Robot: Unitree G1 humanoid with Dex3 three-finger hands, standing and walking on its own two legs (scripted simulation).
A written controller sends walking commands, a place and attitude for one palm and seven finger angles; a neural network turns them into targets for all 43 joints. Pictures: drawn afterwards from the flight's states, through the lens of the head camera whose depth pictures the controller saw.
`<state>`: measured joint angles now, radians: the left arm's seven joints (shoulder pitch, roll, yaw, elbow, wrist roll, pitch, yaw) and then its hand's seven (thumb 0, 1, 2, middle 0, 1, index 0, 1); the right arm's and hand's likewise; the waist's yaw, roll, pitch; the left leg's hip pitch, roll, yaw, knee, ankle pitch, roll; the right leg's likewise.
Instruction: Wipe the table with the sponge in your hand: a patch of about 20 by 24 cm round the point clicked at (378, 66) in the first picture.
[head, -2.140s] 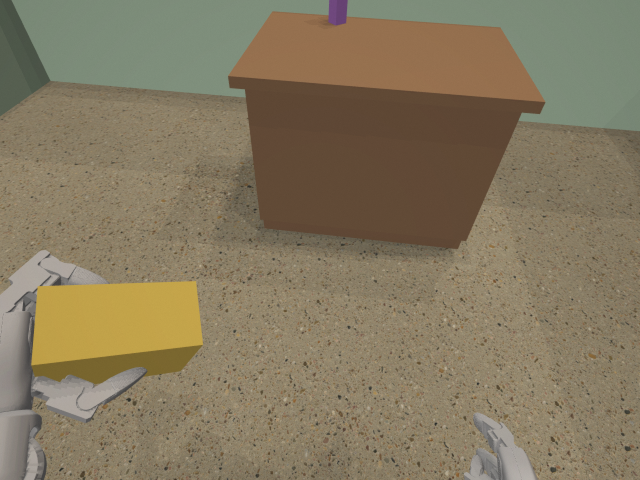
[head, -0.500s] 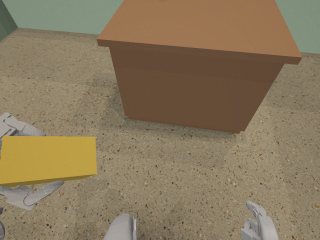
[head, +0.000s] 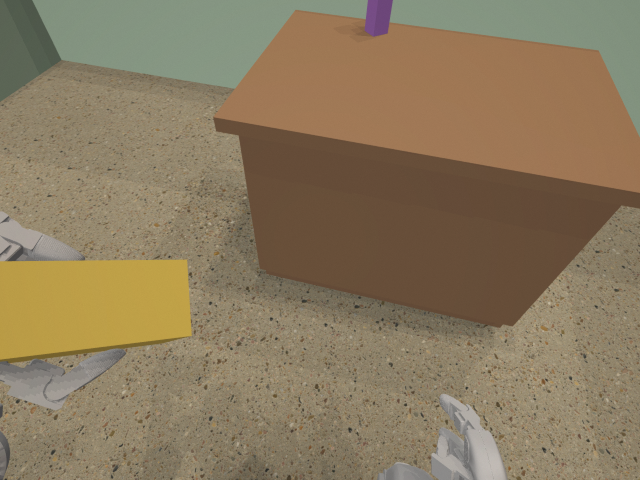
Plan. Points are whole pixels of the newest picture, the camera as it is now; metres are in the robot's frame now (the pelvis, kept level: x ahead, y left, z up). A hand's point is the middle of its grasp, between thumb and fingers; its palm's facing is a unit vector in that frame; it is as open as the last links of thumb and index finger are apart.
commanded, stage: turn to face it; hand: left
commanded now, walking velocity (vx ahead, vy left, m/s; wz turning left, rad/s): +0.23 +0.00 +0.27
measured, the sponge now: (123, 308) +0.23 +0.19 +0.17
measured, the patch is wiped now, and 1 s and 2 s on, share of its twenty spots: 0.00 0.00 0.00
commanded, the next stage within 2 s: take the last steps up to it in 1.44 s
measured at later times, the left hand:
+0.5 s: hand (188, 209) +0.34 +0.16 +0.18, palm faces +0.30 -0.86 -0.42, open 10.7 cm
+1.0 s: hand (362, 216) +0.35 -0.02 +0.18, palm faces -0.02 -0.82 -0.57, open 10.7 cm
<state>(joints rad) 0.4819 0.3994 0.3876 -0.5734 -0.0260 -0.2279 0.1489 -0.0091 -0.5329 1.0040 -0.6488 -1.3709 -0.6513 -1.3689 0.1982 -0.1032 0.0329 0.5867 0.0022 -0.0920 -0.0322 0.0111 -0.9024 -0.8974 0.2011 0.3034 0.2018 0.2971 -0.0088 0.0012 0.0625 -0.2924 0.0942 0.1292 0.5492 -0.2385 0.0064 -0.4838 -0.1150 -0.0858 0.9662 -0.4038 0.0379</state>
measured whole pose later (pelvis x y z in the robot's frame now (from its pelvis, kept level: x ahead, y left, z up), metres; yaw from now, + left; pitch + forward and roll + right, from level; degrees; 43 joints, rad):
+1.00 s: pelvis +0.05 -0.13 +0.00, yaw -25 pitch +0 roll +3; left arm 0.55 0.42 0.41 -0.54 -0.05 -0.20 0.14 -0.01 -0.54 1.01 -0.65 -1.37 -0.65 -1.37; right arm 0.16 -0.25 -0.04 0.59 0.01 0.02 -0.03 0.01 -0.91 -0.90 0.20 0.30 0.20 0.30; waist -0.03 0.03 0.11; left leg -0.53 0.05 0.01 1.20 -0.38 -0.10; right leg -0.33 0.09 -0.02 0.50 -0.17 -0.13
